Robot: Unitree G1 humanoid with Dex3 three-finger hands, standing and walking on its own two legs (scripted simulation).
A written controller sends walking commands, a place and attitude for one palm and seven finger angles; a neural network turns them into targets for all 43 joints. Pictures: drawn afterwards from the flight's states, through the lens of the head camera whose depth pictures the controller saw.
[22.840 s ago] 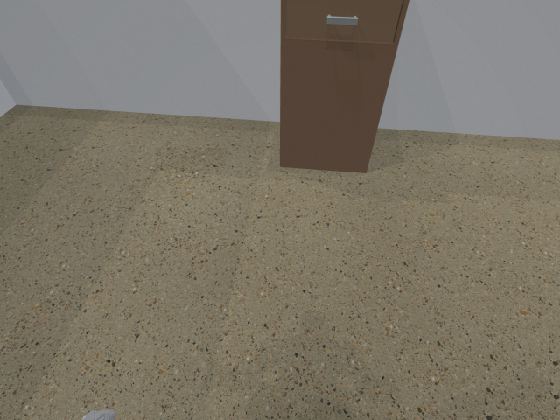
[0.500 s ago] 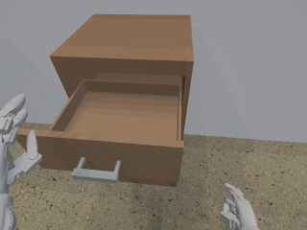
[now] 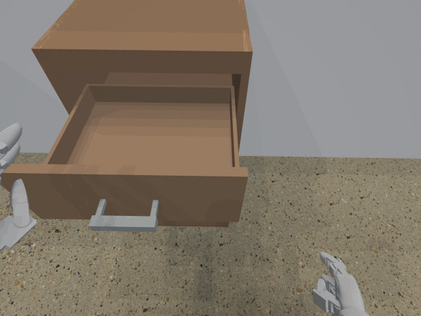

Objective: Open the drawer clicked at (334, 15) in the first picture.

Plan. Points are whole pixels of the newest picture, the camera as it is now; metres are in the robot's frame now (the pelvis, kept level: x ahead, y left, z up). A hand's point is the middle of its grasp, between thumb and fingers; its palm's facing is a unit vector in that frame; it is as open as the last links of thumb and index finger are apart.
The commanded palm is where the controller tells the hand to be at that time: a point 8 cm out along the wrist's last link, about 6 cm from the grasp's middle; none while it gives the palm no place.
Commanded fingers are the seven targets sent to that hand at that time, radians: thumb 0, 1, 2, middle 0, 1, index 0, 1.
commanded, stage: step back with the hand held close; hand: left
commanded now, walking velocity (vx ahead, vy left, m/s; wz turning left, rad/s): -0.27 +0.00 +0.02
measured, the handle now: (126, 214) +0.29 +0.18 +0.03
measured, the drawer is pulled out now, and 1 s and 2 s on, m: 0.29 0.29 0.29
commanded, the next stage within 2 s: stop stepping back and stand still in 0.88 s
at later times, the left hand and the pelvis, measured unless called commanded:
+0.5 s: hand out of the picture +0.13 +0.26 +0.20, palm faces +0.45 -0.75 -0.48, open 7.4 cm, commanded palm +0.05 +0.29 +0.22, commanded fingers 0.00 0.90 0.90 -0.20 -0.30 -0.20 -0.30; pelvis -0.07 +0.01 -0.02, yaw +1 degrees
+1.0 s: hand out of the picture +0.05 +0.22 +0.21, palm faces +0.38 -0.80 -0.46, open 7.4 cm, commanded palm -0.02 +0.27 +0.22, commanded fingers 0.00 0.90 0.90 -0.20 -0.30 -0.20 -0.30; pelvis -0.16 -0.01 -0.02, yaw -2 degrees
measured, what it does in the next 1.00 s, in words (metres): walks backwards: right foot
